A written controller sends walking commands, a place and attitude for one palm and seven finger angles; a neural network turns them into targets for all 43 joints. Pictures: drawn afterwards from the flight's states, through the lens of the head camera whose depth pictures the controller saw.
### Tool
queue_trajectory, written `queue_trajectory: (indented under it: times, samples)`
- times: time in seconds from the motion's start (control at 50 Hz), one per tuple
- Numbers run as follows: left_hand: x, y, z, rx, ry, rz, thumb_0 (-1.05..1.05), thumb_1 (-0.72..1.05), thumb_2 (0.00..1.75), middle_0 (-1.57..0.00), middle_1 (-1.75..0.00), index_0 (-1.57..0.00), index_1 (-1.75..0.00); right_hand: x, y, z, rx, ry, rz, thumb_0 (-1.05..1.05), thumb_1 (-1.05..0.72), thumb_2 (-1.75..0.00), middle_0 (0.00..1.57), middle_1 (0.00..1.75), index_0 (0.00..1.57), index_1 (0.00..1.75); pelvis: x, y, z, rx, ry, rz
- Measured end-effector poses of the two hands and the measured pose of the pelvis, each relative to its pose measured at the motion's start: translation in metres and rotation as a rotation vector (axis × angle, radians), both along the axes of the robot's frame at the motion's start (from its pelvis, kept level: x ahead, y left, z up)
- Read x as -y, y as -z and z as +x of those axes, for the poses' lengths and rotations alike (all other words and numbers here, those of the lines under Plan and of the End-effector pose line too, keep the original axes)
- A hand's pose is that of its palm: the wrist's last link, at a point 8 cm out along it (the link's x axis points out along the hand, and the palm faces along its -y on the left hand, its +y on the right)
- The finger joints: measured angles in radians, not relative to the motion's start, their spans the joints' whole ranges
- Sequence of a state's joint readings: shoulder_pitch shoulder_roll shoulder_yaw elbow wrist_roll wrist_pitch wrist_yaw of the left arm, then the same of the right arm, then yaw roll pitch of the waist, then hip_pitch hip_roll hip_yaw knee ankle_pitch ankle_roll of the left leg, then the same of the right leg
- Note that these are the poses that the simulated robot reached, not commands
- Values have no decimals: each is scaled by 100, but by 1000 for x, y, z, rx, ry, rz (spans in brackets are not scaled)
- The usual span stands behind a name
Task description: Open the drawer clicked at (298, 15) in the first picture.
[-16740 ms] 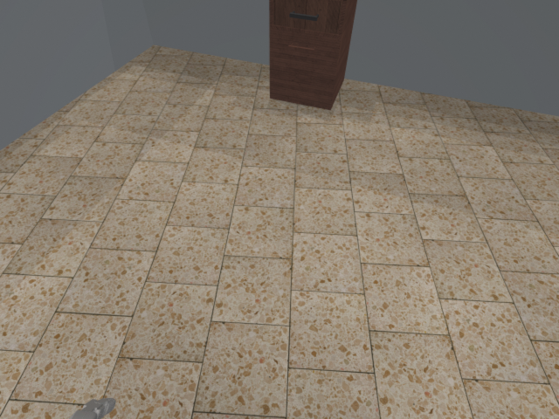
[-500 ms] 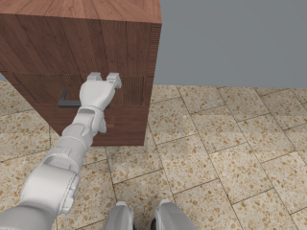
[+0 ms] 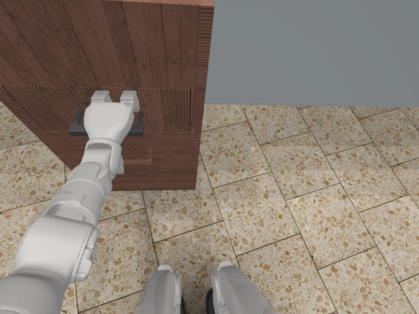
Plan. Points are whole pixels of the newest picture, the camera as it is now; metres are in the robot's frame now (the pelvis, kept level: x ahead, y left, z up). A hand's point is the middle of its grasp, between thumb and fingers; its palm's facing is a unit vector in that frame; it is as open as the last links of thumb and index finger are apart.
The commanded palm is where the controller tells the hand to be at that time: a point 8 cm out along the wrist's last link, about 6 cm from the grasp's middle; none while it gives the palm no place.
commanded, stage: lower the fingers behind the handle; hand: left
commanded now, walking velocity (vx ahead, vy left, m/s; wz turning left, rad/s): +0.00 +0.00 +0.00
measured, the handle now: (108, 123) +0.54 +0.20 -0.07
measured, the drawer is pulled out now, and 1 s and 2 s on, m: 0.00 0.00 0.00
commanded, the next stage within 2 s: close the thumb around the handle in 1.12 s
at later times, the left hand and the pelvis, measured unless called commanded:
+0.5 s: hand (114, 144) +0.49 +0.18 -0.08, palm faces -0.06 +0.01 -1.00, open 13.7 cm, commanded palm +0.47 +0.17 -0.03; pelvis -0.01 -0.01 -0.02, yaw +0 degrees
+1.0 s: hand (115, 146) +0.49 +0.19 -0.09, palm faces -0.03 -0.01 -1.00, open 13.8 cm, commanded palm +0.47 +0.17 -0.05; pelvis -0.01 +0.00 -0.04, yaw -1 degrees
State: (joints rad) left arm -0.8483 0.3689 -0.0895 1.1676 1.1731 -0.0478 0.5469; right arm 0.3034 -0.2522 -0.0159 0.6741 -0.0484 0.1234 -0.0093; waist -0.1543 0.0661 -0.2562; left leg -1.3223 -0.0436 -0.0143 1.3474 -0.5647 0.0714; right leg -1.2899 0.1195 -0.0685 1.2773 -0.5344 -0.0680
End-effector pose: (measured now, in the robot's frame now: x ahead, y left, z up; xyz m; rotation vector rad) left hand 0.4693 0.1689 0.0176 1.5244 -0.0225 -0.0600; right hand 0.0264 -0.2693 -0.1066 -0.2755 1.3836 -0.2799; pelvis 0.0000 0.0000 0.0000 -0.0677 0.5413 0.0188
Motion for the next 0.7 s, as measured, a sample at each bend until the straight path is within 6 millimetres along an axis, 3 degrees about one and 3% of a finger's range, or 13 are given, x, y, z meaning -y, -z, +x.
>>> queue_trajectory:
  times: [0.14, 0.42, 0.56, 0.7]
  samples:
    - [-20, 41, -14, -44, -80, 45, 0, -49, 30, -32, -122, -32, -121, 1, 21, -6, -13, 5, 25, 0, -90, -89, 20, 30, 20, 30, 2, 14, -12, -26, 17, 14]
    - [-11, 30, 1, 19, -67, 32, 0, -49, 30, -33, -121, -34, -126, -5, 30, -5, -22, -1, 53, 0, -90, -89, 20, 30, 20, 30, 5, 20, -7, -44, 5, 5]
    - [-15, 52, -3, -79, -86, 56, 0, -49, 30, -32, -120, -32, -124, -4, 32, -4, -10, -2, 50, 0, -90, -89, 20, 30, 20, 30, 6, 24, -8, -48, 15, 9]
    - [-19, 56, -1, -30, -32, 38, 0, -49, 30, -31, -120, -32, -122, 0, 43, -5, -29, -11, 36, 0, -90, -89, 20, 30, 20, 30, 4, 35, -9, -68, 13, 4]
